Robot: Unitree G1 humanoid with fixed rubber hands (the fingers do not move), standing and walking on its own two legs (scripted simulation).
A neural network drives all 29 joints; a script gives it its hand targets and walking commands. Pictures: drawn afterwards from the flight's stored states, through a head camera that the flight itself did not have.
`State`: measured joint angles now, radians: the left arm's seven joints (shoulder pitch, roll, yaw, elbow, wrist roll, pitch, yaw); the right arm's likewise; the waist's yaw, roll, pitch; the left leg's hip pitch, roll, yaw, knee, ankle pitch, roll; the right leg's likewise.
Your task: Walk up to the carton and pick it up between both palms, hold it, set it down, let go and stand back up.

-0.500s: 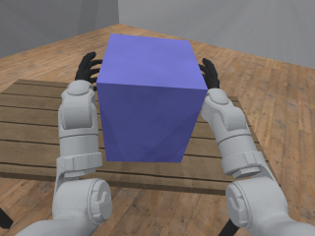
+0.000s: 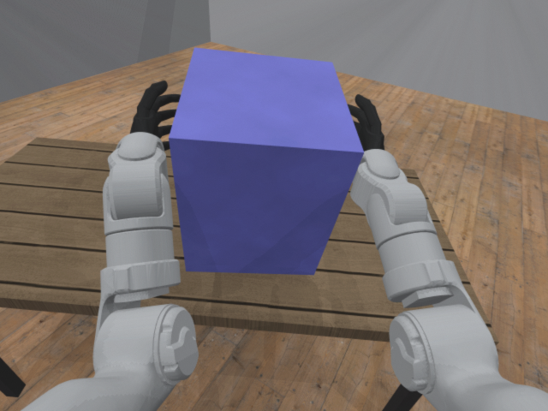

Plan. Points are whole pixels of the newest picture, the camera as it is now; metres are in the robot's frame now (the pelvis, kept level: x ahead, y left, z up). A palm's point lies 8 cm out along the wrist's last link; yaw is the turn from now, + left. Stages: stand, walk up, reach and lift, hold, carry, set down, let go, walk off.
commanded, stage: set down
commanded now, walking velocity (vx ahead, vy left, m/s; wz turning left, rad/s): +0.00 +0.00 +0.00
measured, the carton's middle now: (258, 168) +0.40 +0.01 +0.20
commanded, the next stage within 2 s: none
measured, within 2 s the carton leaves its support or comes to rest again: neither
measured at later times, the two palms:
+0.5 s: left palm (161, 174) +0.40 +0.15 +0.19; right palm (351, 182) +0.39 -0.14 +0.18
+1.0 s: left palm (164, 176) +0.41 +0.15 +0.17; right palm (348, 186) +0.40 -0.14 +0.16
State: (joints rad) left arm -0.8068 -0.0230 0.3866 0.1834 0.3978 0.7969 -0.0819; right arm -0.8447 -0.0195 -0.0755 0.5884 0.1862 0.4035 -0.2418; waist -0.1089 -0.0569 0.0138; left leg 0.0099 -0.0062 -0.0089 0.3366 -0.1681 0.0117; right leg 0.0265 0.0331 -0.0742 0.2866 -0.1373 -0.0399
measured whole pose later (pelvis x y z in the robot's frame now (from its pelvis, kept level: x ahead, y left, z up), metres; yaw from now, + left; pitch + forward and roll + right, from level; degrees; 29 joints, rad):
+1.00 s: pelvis +0.03 +0.01 +0.00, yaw +1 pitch -10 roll -1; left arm -0.69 -0.08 0.32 0.37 0.38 0.46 -0.01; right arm -0.70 0.02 -0.21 0.78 -0.03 -0.05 -0.14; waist -0.07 -0.07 0.10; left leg 0.04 -0.02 -0.02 0.34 -0.21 0.02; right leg 0.08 0.02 -0.08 0.26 -0.17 -0.02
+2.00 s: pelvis +0.04 +0.00 +0.00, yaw -2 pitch -1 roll +0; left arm -0.77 -0.09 0.45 0.77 0.35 0.18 0.03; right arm -0.77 0.05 -0.49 0.96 -0.26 -0.15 -0.07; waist -0.02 -0.05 0.00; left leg -0.09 0.00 0.03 0.31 -0.20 0.01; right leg -0.10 0.03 -0.04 0.29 -0.17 -0.03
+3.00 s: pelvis +0.05 +0.00 +0.00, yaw -3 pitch +11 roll +0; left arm -0.81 -0.08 0.52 0.96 0.36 -0.02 0.06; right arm -0.79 0.08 -0.65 0.98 -0.45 -0.22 -0.03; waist -0.01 -0.02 -0.08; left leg -0.33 0.00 0.04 0.34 -0.20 0.01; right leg -0.34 0.04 -0.03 0.32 -0.16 -0.03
